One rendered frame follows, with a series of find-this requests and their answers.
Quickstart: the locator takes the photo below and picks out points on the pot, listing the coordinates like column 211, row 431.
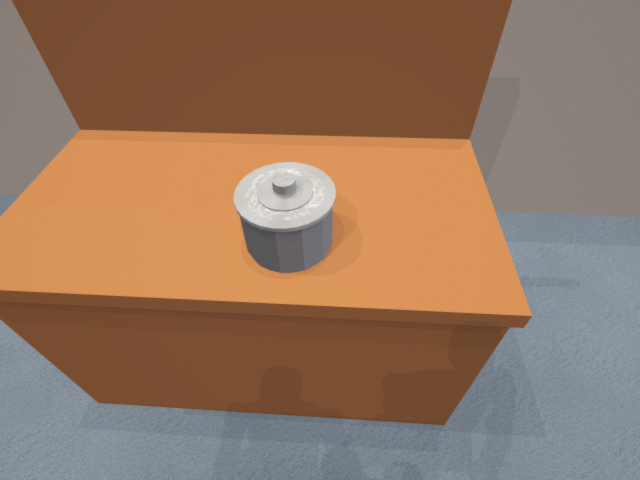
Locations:
column 292, row 251

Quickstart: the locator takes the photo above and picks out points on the knob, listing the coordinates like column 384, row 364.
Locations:
column 284, row 183

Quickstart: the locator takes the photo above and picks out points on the lid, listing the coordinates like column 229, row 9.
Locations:
column 258, row 205

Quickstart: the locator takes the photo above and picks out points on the table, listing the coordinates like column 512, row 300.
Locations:
column 124, row 262

